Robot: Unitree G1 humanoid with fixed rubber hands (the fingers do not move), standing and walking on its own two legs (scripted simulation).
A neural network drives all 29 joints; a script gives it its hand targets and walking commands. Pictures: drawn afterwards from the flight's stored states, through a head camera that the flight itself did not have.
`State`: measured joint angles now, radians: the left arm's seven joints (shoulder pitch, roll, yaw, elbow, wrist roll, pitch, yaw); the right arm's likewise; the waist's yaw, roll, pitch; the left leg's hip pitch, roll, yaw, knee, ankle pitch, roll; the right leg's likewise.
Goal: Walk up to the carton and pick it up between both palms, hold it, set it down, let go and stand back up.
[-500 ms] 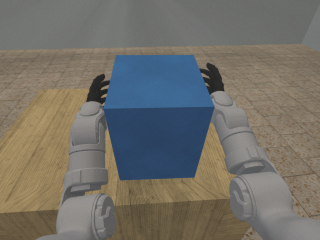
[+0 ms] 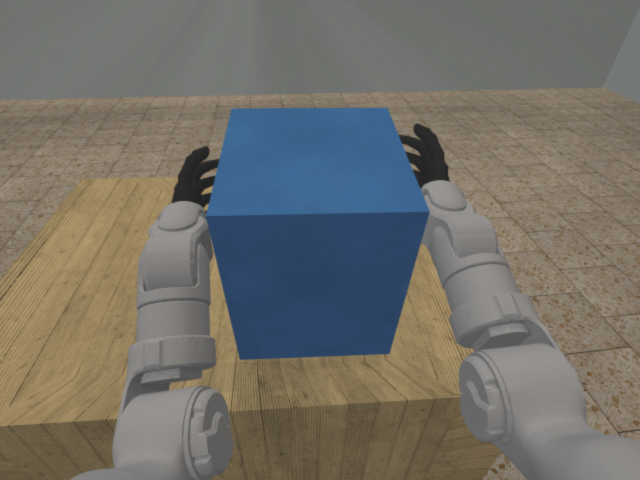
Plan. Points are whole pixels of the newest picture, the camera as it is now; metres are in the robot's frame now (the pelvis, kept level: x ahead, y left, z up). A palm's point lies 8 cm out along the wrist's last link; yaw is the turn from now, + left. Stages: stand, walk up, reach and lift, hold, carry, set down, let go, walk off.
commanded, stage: hold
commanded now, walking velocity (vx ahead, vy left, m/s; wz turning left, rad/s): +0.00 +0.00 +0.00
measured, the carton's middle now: (313, 234) +0.37 +0.01 +0.17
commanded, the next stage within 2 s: none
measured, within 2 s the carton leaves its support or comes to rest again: neither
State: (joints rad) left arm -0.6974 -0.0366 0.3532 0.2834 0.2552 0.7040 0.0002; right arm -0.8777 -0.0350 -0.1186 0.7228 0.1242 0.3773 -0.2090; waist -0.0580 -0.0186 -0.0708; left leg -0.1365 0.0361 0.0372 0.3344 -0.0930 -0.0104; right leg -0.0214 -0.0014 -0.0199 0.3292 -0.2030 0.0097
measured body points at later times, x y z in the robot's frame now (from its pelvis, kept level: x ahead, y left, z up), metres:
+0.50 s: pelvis +0.00 +0.00 +0.00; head -0.07 +0.01 +0.44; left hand +0.38 +0.16 +0.21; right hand +0.39 -0.14 +0.23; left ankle +0.06 +0.12 -0.75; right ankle -0.01 -0.12 -0.75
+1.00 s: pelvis +0.00 +0.00 +0.00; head -0.07 +0.01 +0.44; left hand +0.38 +0.16 +0.21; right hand +0.39 -0.14 +0.23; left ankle +0.06 +0.12 -0.75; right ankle -0.01 -0.12 -0.75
